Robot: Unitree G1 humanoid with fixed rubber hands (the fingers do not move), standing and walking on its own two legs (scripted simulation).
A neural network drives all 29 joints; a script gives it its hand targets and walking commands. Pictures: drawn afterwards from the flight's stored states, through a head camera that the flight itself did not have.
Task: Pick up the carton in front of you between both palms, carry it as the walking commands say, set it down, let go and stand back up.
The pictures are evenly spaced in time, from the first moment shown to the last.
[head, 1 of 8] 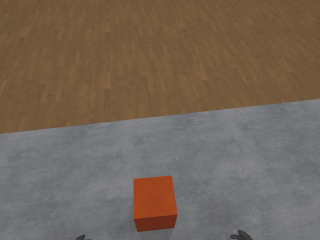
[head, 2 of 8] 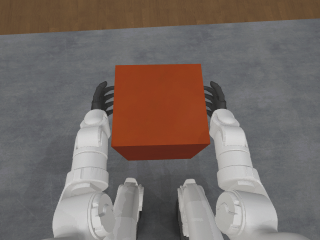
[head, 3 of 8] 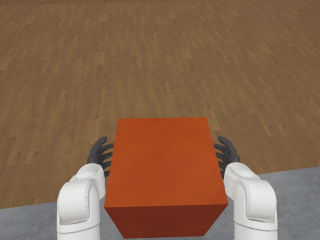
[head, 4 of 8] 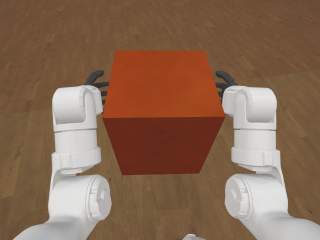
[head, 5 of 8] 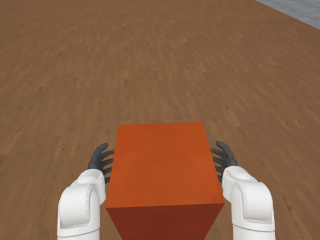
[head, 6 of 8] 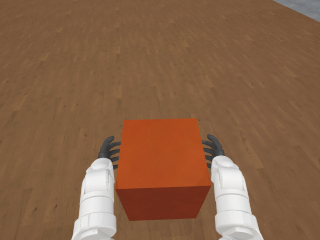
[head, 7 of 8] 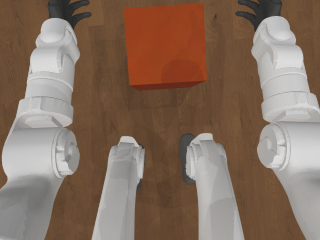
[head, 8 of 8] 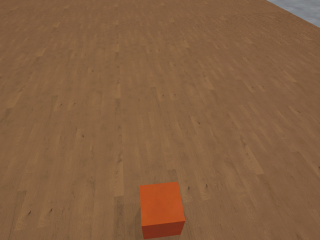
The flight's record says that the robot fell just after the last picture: no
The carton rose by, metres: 1.14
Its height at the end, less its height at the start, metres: +0.40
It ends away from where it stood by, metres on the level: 5.82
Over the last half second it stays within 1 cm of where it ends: yes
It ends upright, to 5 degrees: yes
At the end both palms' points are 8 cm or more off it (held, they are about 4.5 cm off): yes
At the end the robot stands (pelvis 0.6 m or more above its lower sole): yes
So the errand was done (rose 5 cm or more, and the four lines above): yes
